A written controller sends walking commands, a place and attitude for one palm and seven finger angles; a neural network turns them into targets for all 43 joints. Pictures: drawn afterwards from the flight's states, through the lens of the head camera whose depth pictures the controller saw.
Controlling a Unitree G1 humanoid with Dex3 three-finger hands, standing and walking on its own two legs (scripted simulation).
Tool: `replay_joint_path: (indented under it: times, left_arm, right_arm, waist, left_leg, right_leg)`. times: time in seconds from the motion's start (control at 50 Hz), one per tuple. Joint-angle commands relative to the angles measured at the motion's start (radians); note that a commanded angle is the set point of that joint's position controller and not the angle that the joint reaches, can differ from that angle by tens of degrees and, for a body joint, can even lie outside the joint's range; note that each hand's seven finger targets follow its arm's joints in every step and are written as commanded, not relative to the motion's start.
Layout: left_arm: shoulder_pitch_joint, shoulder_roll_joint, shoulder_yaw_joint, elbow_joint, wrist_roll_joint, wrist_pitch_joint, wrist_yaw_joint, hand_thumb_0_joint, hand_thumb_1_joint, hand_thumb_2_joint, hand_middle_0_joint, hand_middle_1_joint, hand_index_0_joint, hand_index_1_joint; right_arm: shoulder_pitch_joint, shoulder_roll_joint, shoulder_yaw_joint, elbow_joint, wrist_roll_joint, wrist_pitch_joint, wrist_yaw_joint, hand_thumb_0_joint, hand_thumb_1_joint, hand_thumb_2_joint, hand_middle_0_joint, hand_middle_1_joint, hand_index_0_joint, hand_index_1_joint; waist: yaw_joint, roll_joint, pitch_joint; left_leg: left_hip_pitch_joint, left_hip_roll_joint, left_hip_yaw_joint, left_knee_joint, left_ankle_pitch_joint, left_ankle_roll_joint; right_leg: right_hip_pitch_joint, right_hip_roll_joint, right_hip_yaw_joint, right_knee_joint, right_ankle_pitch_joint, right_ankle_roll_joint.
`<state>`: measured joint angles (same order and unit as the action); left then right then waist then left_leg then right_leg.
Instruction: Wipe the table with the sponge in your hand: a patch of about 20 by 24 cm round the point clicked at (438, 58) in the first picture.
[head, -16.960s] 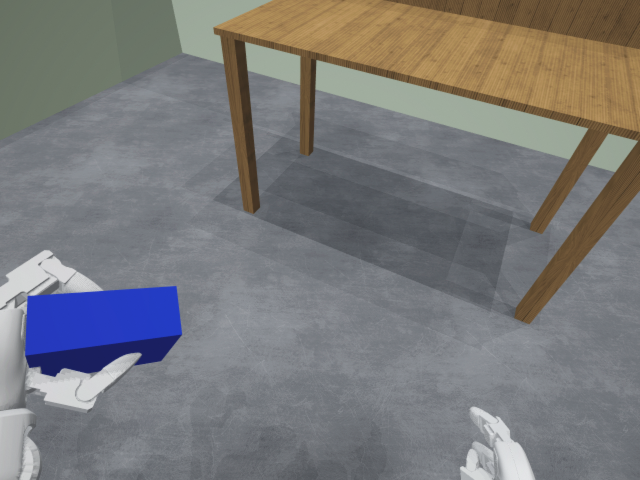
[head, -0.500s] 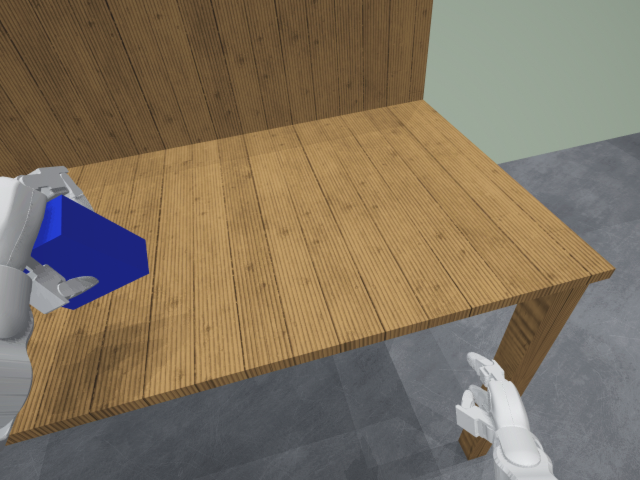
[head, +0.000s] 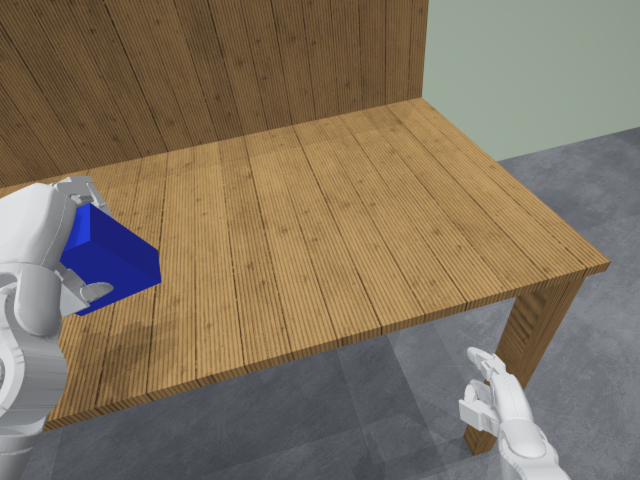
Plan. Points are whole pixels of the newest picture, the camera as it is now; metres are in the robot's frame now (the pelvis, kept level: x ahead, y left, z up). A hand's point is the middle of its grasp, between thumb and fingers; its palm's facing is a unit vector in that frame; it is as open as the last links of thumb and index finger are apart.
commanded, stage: turn the palm down, sponge in hand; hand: left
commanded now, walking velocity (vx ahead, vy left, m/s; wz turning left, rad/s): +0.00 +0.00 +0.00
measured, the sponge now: (97, 270) +0.25 +0.30 +0.18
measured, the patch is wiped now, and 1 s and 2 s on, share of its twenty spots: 0.00 0.00 0.00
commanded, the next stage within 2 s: move the sponge above the wiping area in 0.34 s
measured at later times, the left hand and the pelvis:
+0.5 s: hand (133, 269) +0.26 +0.25 +0.19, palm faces +0.17 -0.14 -0.98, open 9.1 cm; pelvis +0.01 -0.02 +0.00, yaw -1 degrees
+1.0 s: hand (144, 271) +0.27 +0.26 +0.17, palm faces +0.10 -0.07 -0.99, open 9.1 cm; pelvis +0.02 -0.01 +0.00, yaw -1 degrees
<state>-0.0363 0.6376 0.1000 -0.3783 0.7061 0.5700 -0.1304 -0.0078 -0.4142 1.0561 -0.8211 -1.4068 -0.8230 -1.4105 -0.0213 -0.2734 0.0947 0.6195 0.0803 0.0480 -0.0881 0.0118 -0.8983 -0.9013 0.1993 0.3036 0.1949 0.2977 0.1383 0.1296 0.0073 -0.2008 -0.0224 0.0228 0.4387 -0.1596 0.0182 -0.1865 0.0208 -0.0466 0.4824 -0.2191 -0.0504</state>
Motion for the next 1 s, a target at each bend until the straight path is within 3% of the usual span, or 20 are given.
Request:
replay_joint_path:
  times: [0.0, 0.04, 0.12, 0.18, 0.22, 0.28, 0.34, 0.42, 0.5, 0.52, 0.58, 0.62, 0.64, 0.72, 0.78, 0.86, 0.9, 0.92, 0.94, 0.98]
  left_arm:
    - [-0.242, 0.26, 0.082, -0.251, 0.052, -0.059, 0.033, 0.0, 0.1, 1.3, -1.2, -1.6, -1.2, -1.6]
    - [-0.351, 0.351, 0.138, -0.331, 0.089, -0.072, 0.063, 0.0, 0.1, 1.3, -1.2, -1.6, -1.2, -1.6]
    - [-0.389, 0.438, 0.217, -0.291, 0.138, -0.09, 0.104, 0.0, 0.1, 1.3, -1.2, -1.6, -1.2, -1.6]
    - [-0.339, 0.344, 0.164, -0.137, 0.102, -0.075, 0.101, 0.0, 0.1, 1.3, -1.2, -1.6, -1.2, -1.6]
    - [-0.292, 0.287, 0.143, -0.062, 0.063, -0.051, 0.079, 0.0, 0.1, 1.3, -1.2, -1.6, -1.2, -1.6]
    - [-0.212, 0.198, 0.061, -0.036, 0.024, -0.047, 0.026, 0.0, 0.1, 1.3, -1.2, -1.6, -1.2, -1.6]
    - [-0.148, 0.144, 0.018, -0.054, 0.011, -0.044, 0.002, 0.0, 0.1, 1.3, -1.2, -1.6, -1.2, -1.6]
    - [-0.199, 0.288, 0.117, -0.222, 0.058, -0.064, 0.019, 0.0, 0.1, 1.3, -1.2, -1.6, -1.2, -1.6]
    - [-0.29, 0.412, 0.206, -0.245, 0.119, -0.092, 0.061, 0.0, 0.1, 1.3, -1.2, -1.6, -1.2, -1.6]
    - [-0.312, 0.471, 0.258, -0.25, 0.128, -0.089, 0.078, 0.0, 0.1, 1.3, -1.2, -1.6, -1.2, -1.6]
    - [-0.297, 0.36, 0.179, -0.14, 0.109, -0.085, 0.093, 0.0, 0.1, 1.3, -1.2, -1.6, -1.2, -1.6]
    - [-0.277, 0.347, 0.185, -0.071, 0.08, -0.067, 0.084, 0.0, 0.1, 1.3, -1.2, -1.6, -1.2, -1.6]
    - [-0.26, 0.31, 0.153, -0.012, 0.062, -0.06, 0.07, 0.0, 0.1, 1.3, -1.2, -1.6, -1.2, -1.6]
    - [-0.2, 0.2, 0.056, 0.017, 0.036, -0.052, 0.005, 0.0, 0.1, 1.3, -1.2, -1.6, -1.2, -1.6]
    - [-0.225, 0.162, -0.018, -0.032, 0.043, -0.077, -0.018, 0.0, 0.1, 1.3, -1.2, -1.6, -1.2, -1.6]
    - [-0.31, 0.293, 0.064, -0.138, 0.124, -0.116, 0.007, 0.0, 0.1, 1.3, -1.2, -1.6, -1.2, -1.6]
    - [-0.37, 0.363, 0.119, -0.208, 0.166, -0.136, 0.032, 0.0, 0.1, 1.3, -1.2, -1.6, -1.2, -1.6]
    - [-0.414, 0.422, 0.17, -0.244, 0.185, -0.138, 0.054, 0.0, 0.1, 1.3, -1.2, -1.6, -1.2, -1.6]
    - [-0.381, 0.398, 0.168, -0.217, 0.19, -0.139, 0.074, 0.0, 0.1, 1.3, -1.2, -1.6, -1.2, -1.6]
    - [-0.304, 0.359, 0.172, -0.125, 0.173, -0.128, 0.097, 0.0, 0.1, 1.3, -1.2, -1.6, -1.2, -1.6]
  right_arm:
    - [-0.28, -0.075, -0.036, -0.202, -0.013, -0.075, -0.016, 0.0, -0.9, -0.9, 0.2, 0.3, 0.2, 0.3]
    - [-0.311, -0.072, -0.034, -0.21, -0.032, -0.097, -0.024, 0.0, -0.9, -0.9, 0.2, 0.3, 0.2, 0.3]
    - [-0.311, -0.066, -0.031, -0.171, -0.04, -0.101, -0.022, 0.0, -0.9, -0.9, 0.2, 0.3, 0.2, 0.3]
    - [-0.267, -0.07, -0.039, -0.144, -0.037, -0.08, -0.011, 0.0, -0.9, -0.9, 0.2, 0.3, 0.2, 0.3]
    - [-0.302, -0.062, -0.036, -0.145, -0.014, -0.079, -0.008, 0.0, -0.9, -0.9, 0.2, 0.3, 0.2, 0.3]
    - [-0.265, -0.074, -0.04, -0.157, -0.008, -0.062, -0.003, 0.0, -0.9, -0.9, 0.2, 0.3, 0.2, 0.3]
    - [-0.265, -0.072, -0.039, -0.182, -0.001, -0.072, 0.0, 0.0, -0.9, -0.9, 0.2, 0.3, 0.2, 0.3]
    - [-0.31, -0.065, -0.036, -0.202, -0.01, -0.087, -0.005, 0.0, -0.9, -0.9, 0.2, 0.3, 0.2, 0.3]
    - [-0.263, -0.074, -0.046, -0.184, -0.039, -0.086, -0.011, 0.0, -0.9, -0.9, 0.2, 0.3, 0.2, 0.3]
    - [-0.294, -0.074, -0.043, -0.178, -0.035, -0.095, -0.013, 0.0, -0.9, -0.9, 0.2, 0.3, 0.2, 0.3]
    - [-0.247, -0.074, -0.052, -0.157, -0.035, -0.079, -0.004, 0.0, -0.9, -0.9, 0.2, 0.3, 0.2, 0.3]
    - [-0.284, -0.071, -0.048, -0.151, -0.018, -0.079, -0.005, 0.0, -0.9, -0.9, 0.2, 0.3, 0.2, 0.3]
    - [-0.249, -0.083, -0.054, -0.143, -0.022, -0.07, -0.008, 0.0, -0.9, -0.9, 0.2, 0.3, 0.2, 0.3]
    - [-0.294, -0.067, -0.041, -0.165, 0.005, -0.077, -0.01, 0.0, -0.9, -0.9, 0.2, 0.3, 0.2, 0.3]
    - [-0.248, -0.079, -0.05, -0.172, -0.003, -0.087, -0.014, 0.0, -0.9, -0.9, 0.2, 0.3, 0.2, 0.3]
    - [-0.248, -0.072, -0.047, -0.176, -0.023, -0.113, -0.023, 0.0, -0.9, -0.9, 0.2, 0.3, 0.2, 0.3]
    - [-0.247, -0.074, -0.047, -0.172, -0.037, -0.108, -0.019, 0.0, -0.9, -0.9, 0.2, 0.3, 0.2, 0.3]
    - [-0.288, -0.067, -0.04, -0.176, -0.04, -0.12, -0.022, 0.0, -0.9, -0.9, 0.2, 0.3, 0.2, 0.3]
    - [-0.246, -0.066, -0.048, -0.165, -0.054, -0.118, -0.019, 0.0, -0.9, -0.9, 0.2, 0.3, 0.2, 0.3]
    - [-0.224, -0.063, -0.049, -0.146, -0.049, -0.102, -0.001, 0.0, -0.9, -0.9, 0.2, 0.3, 0.2, 0.3]
  waist:
    - [-0.001, -0.067, -0.217]
    - [0.016, -0.015, -0.286]
    - [0.034, 0.052, -0.259]
    - [0.022, -0.022, -0.194]
    - [0.019, -0.078, -0.122]
    - [0.0, -0.108, -0.104]
    - [-0.007, -0.129, -0.117]
    - [0.009, -0.118, -0.217]
    - [0.024, -0.038, -0.273]
    - [0.039, -0.005, -0.277]
    - [0.019, -0.006, -0.208]
    - [0.022, -0.047, -0.157]
    - [0.009, -0.091, -0.137]
    - [-0.01, -0.117, -0.106]
    - [-0.025, -0.075, -0.144]
    - [-0.005, -0.071, -0.248]
    - [0.014, 0.001, -0.302]
    - [0.031, 0.028, -0.314]
    - [0.04, 0.035, -0.342]
    - [0.037, 0.0, -0.275]
  left_leg:
    - [0.059, 0.002, -0.07, -0.04, -0.029, 0.008]
    - [0.078, -0.008, -0.071, -0.017, 0.012, 0.009]
    - [0.102, -0.013, -0.099, -0.031, 0.081, -0.001]
    - [0.085, -0.002, -0.089, -0.037, 0.114, -0.007]
    - [0.067, 0.003, -0.085, -0.036, 0.082, -0.01]
    - [0.04, 0.011, -0.066, -0.038, 0.047, -0.003]
    - [0.028, 0.014, -0.053, -0.021, 0.018, -0.001]
    - [0.061, 0.0, -0.055, 0.007, 0.055, 0.006]
    - [0.086, -0.015, -0.071, 0.002, 0.145, 0.007]
    - [0.087, -0.017, -0.078, 0.008, 0.141, 0.003]
    - [0.086, -0.008, -0.072, -0.008, 0.163, -0.002]
    - [0.074, -0.005, -0.077, -0.013, 0.122, -0.006]
    - [0.053, 0.005, -0.067, -0.01, 0.107, -0.002]
    - [0.043, 0.004, -0.06, -0.013, 0.059, 0.0]
    - [0.062, 0.005, -0.062, -0.018, 0.034, 0.007]
    - [0.102, -0.007, -0.074, -0.015, 0.085, 0.013]
    - [0.129, -0.013, -0.087, -0.031, 0.151, 0.012]
    - [0.135, -0.013, -0.096, -0.03, 0.16, 0.009]
    - [0.127, -0.012, -0.085, -0.024, 0.209, 0.009]
    - [0.112, -0.008, -0.088, -0.041, 0.231, -0.001]
  right_leg:
    - [0.036, -0.047, 0.151, -0.109, -0.099, -0.009]
    - [0.075, -0.047, 0.187, -0.097, -0.107, -0.028]
    - [0.074, -0.022, 0.239, -0.101, -0.052, -0.06]
    - [0.066, -0.038, 0.196, -0.117, 0.026, -0.044]
    - [0.028, -0.033, 0.227, -0.144, -0.007, -0.042]
    - [0.018, -0.052, 0.163, -0.145, 0.003, -0.009]
    - [0.012, -0.06, 0.162, -0.148, -0.039, -0.004]
    - [0.048, -0.055, 0.223, -0.124, -0.049, -0.013]
    - [0.093, -0.053, 0.215, -0.086, 0.071, -0.026]
    - [0.101, -0.044, 0.265, -0.09, 0.057, -0.044]
    - [0.08, -0.047, 0.214, -0.102, 0.114, -0.038]
    - [0.051, -0.039, 0.248, -0.128, 0.057, -0.041]
    - [0.048, -0.051, 0.21, -0.13, 0.062, -0.025]
    - [0.008, -0.053, 0.203, -0.147, 0.006, -0.01]
    - [0.011, -0.06, 0.148, -0.135, 0.002, 0.0]
    - [0.05, -0.049, 0.169, -0.108, 0.01, -0.016]
    - [0.094, -0.039, 0.158, -0.085, 0.08, -0.028]
    - [0.109, -0.025, 0.203, -0.078, 0.081, -0.05]
    - [0.14, -0.033, 0.162, -0.059, 0.136, -0.051]
    - [0.123, -0.029, 0.153, -0.081, 0.161, -0.049]
